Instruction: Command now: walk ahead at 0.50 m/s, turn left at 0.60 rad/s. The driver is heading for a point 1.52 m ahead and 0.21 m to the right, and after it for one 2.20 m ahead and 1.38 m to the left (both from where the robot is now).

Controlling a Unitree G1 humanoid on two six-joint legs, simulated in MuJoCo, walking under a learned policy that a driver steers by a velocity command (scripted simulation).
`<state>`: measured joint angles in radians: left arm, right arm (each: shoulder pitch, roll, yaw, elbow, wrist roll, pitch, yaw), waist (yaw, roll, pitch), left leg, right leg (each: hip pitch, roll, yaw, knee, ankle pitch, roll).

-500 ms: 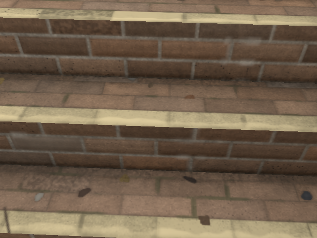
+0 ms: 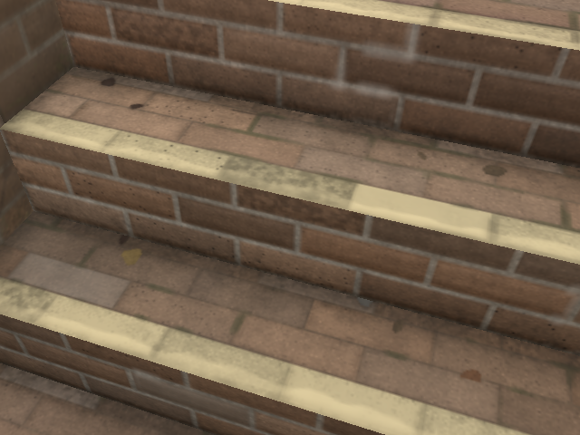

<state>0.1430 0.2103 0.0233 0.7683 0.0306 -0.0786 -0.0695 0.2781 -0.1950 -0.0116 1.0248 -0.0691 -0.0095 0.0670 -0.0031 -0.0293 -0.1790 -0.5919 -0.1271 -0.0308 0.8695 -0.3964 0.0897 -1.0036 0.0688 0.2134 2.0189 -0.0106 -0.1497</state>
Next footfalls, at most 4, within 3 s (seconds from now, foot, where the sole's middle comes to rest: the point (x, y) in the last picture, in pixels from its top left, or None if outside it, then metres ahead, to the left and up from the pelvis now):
0.24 right None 0.24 -0.13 -0.53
0.76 left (209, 330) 0.57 0.16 -0.32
1.32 right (376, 176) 0.74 -0.12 -0.12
1.80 left None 1.06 -0.04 0.09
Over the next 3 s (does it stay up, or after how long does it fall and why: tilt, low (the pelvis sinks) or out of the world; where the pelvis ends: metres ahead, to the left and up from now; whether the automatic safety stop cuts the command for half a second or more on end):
stays up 1.47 -0.12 0.84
